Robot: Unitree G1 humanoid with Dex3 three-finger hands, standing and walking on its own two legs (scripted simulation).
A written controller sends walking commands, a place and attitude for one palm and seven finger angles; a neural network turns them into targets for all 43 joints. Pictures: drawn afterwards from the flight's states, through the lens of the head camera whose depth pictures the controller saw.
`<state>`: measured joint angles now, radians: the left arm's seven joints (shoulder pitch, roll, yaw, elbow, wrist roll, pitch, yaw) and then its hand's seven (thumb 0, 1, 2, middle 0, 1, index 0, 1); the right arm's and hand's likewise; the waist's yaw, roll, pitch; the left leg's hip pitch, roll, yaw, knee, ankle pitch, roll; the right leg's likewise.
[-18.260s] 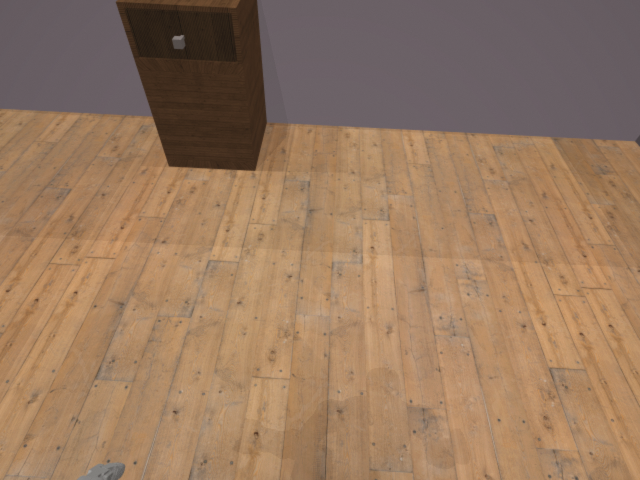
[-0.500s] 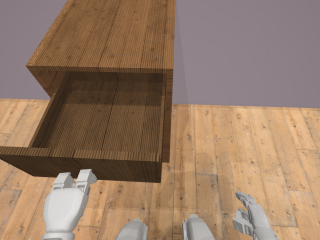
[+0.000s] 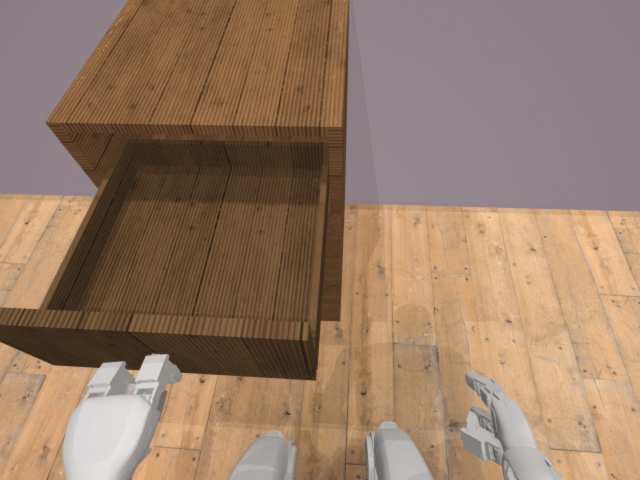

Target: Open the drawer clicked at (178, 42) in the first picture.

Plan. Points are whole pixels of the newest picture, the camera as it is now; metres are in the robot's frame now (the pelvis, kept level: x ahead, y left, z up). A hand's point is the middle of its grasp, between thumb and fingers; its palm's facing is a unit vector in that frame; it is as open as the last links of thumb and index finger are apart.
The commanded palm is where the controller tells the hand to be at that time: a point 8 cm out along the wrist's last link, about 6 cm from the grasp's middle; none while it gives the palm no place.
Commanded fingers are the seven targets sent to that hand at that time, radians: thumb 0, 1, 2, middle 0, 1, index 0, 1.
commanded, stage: open the thumb to release the handle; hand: left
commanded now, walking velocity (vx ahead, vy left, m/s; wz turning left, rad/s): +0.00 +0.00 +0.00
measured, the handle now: (149, 386) +0.23 +0.23 -0.02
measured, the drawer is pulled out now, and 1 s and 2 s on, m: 0.30 0.30 0.30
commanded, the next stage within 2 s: lift the hand off the handle in 0.46 s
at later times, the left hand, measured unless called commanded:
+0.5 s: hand (138, 433) +0.18 +0.23 -0.03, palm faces -0.05 -0.05 -1.00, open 12.5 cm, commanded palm +0.16 +0.24 +0.02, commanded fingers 0.00 -0.50 0.30 -0.30 -1.20 -0.30 -1.20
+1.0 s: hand (141, 424) +0.19 +0.23 -0.03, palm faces -0.06 -0.05 -1.00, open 13.6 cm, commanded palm +0.18 +0.23 +0.03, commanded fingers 0.00 -0.50 0.30 -0.30 -1.20 -0.30 -1.20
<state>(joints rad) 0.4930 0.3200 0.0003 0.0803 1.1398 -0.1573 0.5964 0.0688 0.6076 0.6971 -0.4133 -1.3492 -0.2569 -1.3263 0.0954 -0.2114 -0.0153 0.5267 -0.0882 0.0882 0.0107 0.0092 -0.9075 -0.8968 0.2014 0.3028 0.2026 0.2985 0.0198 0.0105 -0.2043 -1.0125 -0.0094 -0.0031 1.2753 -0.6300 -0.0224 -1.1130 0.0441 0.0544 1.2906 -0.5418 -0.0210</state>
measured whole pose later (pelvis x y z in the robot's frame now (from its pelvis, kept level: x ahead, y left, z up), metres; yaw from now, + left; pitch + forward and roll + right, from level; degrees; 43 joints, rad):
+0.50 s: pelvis -0.01 -0.01 +0.00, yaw +1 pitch +20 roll +2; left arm 0.40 0.34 -0.01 0.16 1.14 -0.16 0.63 0.00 -0.31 0.39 -0.33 -1.22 -0.35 -1.23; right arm 0.10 -0.23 -0.03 0.57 -0.07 0.07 -0.03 0.01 -0.91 -0.90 0.20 0.30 0.20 0.30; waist 0.03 0.02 -0.20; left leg -1.02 -0.02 -0.02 1.26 -0.60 -0.03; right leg -1.11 0.04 0.04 1.27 -0.52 -0.03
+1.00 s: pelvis -0.02 +0.00 +0.01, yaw +1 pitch +19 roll +2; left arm 0.32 0.33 -0.06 0.23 1.14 -0.10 0.61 0.00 -0.49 0.31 -0.32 -1.20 -0.36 -1.21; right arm 0.11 -0.23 -0.03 0.58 -0.06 0.05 -0.03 0.01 -0.91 -0.90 0.20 0.30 0.20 0.30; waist 0.03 0.03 -0.19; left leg -0.99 -0.02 -0.03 1.23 -0.58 -0.03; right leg -1.07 0.03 0.03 1.23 -0.49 -0.02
